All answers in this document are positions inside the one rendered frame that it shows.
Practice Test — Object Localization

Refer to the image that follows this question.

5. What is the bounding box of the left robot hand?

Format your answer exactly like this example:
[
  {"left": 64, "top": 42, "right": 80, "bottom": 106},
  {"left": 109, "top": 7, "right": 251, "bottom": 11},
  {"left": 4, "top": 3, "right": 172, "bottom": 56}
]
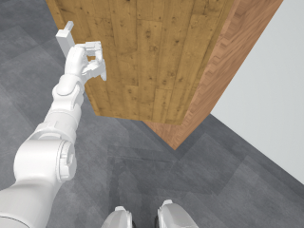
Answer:
[{"left": 65, "top": 41, "right": 106, "bottom": 85}]

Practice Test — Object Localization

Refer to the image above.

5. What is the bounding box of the robot left upper arm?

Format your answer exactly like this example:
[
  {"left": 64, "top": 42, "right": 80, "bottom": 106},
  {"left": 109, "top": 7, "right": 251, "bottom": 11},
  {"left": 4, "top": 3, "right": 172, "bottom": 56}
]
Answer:
[{"left": 0, "top": 139, "right": 77, "bottom": 228}]

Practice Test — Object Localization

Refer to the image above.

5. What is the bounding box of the right robot shin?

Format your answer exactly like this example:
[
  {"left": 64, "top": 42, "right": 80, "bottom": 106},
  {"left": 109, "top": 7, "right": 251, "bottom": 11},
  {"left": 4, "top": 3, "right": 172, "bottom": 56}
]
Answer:
[{"left": 159, "top": 199, "right": 173, "bottom": 228}]

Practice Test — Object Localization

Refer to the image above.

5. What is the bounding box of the handle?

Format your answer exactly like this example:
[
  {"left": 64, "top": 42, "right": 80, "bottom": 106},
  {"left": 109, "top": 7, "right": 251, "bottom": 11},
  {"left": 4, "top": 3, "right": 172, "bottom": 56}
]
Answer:
[{"left": 55, "top": 21, "right": 75, "bottom": 58}]

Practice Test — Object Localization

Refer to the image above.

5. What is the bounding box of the left robot shin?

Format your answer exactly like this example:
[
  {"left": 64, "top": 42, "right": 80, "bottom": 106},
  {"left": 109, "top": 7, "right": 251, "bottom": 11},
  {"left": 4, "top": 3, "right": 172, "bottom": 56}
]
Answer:
[{"left": 115, "top": 206, "right": 126, "bottom": 212}]

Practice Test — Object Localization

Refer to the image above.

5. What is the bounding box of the cupboard door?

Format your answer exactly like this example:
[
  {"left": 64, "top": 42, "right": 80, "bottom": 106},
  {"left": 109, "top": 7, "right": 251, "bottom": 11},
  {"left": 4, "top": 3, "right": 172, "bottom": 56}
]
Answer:
[{"left": 46, "top": 0, "right": 235, "bottom": 125}]

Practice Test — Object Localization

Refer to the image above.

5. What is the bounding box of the robot left forearm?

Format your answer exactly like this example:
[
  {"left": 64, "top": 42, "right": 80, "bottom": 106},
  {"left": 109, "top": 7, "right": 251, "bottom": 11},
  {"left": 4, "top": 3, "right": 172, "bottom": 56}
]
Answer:
[{"left": 13, "top": 74, "right": 85, "bottom": 178}]

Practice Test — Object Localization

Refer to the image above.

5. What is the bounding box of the robot shin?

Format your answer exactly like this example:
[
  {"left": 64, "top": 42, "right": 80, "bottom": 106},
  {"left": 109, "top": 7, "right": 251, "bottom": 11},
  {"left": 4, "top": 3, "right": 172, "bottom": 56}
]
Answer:
[
  {"left": 115, "top": 206, "right": 126, "bottom": 212},
  {"left": 159, "top": 199, "right": 173, "bottom": 228}
]

